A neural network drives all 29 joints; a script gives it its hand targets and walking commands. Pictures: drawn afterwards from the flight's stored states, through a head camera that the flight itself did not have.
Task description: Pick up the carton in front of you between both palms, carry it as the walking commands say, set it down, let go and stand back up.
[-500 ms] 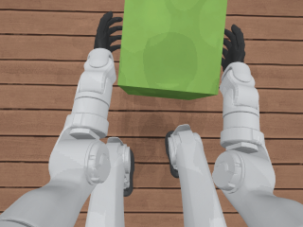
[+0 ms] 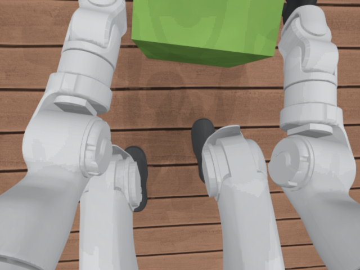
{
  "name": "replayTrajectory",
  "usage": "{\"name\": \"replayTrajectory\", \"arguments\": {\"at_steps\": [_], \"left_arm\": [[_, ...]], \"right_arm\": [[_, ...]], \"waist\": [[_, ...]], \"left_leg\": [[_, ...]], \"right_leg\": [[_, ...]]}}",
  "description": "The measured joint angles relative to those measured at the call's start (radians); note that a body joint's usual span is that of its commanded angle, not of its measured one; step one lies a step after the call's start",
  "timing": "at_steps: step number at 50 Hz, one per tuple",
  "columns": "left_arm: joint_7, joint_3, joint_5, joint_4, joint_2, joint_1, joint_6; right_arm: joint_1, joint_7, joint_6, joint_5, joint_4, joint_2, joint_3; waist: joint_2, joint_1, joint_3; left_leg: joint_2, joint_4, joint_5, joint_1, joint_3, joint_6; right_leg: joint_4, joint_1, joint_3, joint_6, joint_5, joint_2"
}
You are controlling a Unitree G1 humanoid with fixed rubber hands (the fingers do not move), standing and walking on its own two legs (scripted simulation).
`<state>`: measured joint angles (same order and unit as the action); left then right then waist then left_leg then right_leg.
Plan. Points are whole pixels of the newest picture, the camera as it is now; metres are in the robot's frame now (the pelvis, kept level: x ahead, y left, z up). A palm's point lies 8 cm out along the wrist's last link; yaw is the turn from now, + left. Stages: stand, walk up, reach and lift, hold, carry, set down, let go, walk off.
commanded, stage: set down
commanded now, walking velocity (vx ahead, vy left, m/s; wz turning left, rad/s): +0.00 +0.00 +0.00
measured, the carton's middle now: (200, 2) +0.54 -0.13 -0.24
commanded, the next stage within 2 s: none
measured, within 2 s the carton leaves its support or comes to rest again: rests again in 1.14 s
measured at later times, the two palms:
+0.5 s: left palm out of the picture +0.56 +0.02 -0.19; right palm (292, 14) +0.48 -0.27 -0.18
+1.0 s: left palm out of the picture +0.56 +0.02 -0.20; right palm (293, 15) +0.48 -0.28 -0.19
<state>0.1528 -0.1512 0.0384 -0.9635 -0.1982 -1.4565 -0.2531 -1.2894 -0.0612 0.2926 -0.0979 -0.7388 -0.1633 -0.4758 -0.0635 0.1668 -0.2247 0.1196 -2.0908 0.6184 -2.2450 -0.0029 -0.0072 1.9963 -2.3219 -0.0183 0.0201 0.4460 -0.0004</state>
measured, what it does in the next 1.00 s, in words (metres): stands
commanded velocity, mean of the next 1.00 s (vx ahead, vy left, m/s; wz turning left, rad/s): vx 0.00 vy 0.00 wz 0.00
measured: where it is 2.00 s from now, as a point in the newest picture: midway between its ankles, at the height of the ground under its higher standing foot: (171, 176)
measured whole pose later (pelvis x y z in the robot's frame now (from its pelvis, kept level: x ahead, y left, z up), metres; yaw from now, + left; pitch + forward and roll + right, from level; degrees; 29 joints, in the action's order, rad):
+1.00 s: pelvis +0.00 +0.01 -0.03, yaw -1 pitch +38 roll -3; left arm 0.04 -0.19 0.13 -1.10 -0.19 -1.55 -0.18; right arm -1.35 0.07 0.19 -0.10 -0.97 -0.26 -0.57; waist -0.02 0.16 -0.36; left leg 0.13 -2.23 0.65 -2.23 0.01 0.00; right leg 2.11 -2.29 0.01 0.03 0.48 -0.01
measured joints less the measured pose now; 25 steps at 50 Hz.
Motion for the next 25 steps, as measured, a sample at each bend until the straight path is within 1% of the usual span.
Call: {"name": "replayTrajectory", "arguments": {"at_steps": [3,7,11,13,20,22,25], "left_arm": [[0.025,0.05,-0.03,0.001,0.0,-0.009,0.003],[0.022,0.05,-0.021,-0.021,0.004,-0.019,0.005],[0.012,0.029,0.009,-0.049,0.007,-0.017,0.01],[0.005,0.023,0.011,-0.06,0.001,-0.009,0.012],[-0.003,0.049,-0.028,-0.093,-0.026,-0.005,0.023],[0.0,0.055,-0.031,-0.106,-0.026,-0.018,0.027],[0.001,0.055,-0.023,-0.126,-0.022,-0.043,0.031]], "right_arm": [[0.006,-0.002,-0.011,0.036,0.0,-0.016,-0.001],[0.018,0.009,-0.023,0.064,-0.013,-0.016,-0.018],[0.014,0.032,-0.031,0.059,-0.054,-0.025,-0.015],[0.007,0.04,-0.031,0.049,-0.077,-0.026,-0.008],[-0.011,0.05,-0.041,0.031,-0.128,-0.029,0.009],[-0.014,0.054,-0.047,0.034,-0.137,-0.035,0.004],[-0.021,0.064,-0.057,0.041,-0.152,-0.045,-0.006]], "waist": [[0.016,0.013,-0.02],[0.035,0.013,-0.008],[0.028,0.001,0.006],[0.022,-0.001,0.008],[0.013,0.018,-0.011],[0.015,0.024,-0.021],[0.02,0.024,-0.043]], "left_leg": [[0.006,-0.03,0.016,-0.001,0.003,0.0],[0.003,-0.058,0.035,-0.008,0.008,-0.001],[0.005,-0.071,0.042,-0.015,0.008,-0.001],[0.008,-0.075,0.041,-0.017,0.006,0.0],[0.022,-0.084,0.026,-0.026,0.007,0.001],[0.026,-0.089,0.02,-0.03,0.009,0.002],[0.026,-0.097,0.014,-0.026,0.011,0.005]], "right_leg": [[0.03,0.001,0.005,-0.001,0.018,-0.006],[0.054,-0.01,0.012,-0.003,0.03,-0.003],[0.068,-0.017,0.012,-0.003,0.037,-0.004],[0.073,-0.018,0.011,-0.003,0.039,-0.007],[0.082,-0.016,0.011,0.0,0.036,-0.019],[0.084,-0.015,0.013,0.001,0.032,-0.022],[0.086,-0.006,0.016,0.004,0.026,-0.022]]}}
